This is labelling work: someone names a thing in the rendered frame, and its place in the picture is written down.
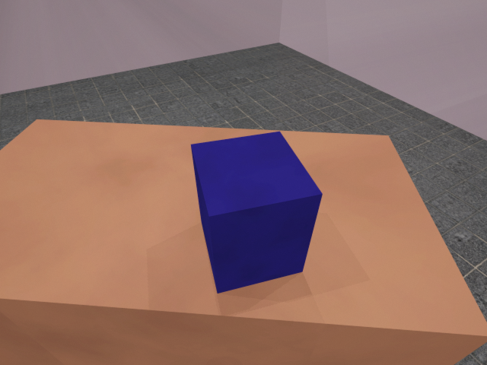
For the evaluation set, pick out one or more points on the carton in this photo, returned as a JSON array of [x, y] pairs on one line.
[[258, 207]]

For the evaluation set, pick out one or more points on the pedestal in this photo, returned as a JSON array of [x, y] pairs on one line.
[[103, 258]]

